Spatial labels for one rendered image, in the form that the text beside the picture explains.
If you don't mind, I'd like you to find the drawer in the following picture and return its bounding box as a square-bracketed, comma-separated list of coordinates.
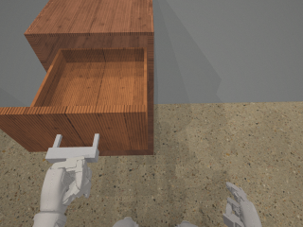
[0, 47, 148, 152]

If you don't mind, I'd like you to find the left robot hand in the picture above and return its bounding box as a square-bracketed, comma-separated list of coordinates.
[40, 156, 92, 214]

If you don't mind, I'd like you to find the right robot hand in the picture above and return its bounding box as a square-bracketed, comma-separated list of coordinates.
[223, 182, 262, 227]

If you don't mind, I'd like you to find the cabinet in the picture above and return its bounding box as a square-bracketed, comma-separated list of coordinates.
[24, 0, 154, 156]

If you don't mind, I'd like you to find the robot left forearm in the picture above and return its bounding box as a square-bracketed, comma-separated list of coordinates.
[32, 211, 67, 227]

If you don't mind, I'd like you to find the handle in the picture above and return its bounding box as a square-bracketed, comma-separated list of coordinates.
[45, 133, 100, 164]

